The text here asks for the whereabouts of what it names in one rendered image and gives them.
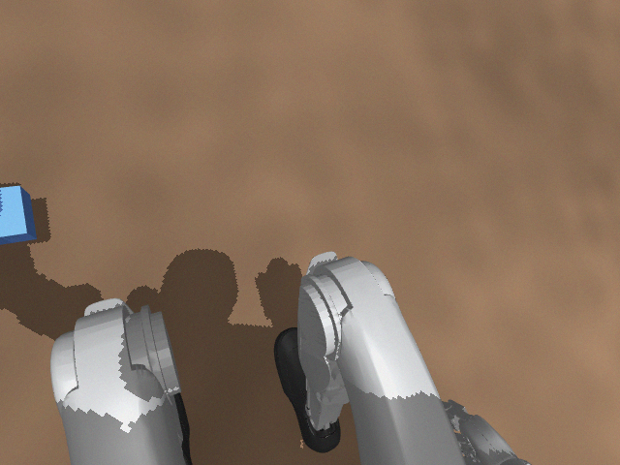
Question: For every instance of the small box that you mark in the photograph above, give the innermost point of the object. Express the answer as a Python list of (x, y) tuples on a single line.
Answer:
[(16, 215)]

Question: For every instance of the right robot hand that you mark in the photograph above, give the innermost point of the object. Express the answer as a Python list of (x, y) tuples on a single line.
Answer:
[(480, 443)]

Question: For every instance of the left robot foot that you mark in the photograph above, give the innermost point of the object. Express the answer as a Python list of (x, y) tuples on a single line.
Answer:
[(184, 427)]

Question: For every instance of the right robot foot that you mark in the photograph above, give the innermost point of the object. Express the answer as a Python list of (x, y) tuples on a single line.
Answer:
[(293, 381)]

